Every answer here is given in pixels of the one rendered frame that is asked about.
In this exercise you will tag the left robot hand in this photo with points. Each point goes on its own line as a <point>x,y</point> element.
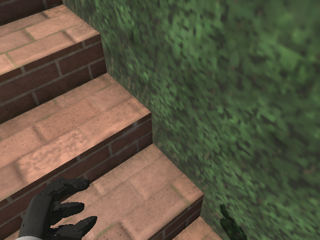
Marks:
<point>45,210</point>

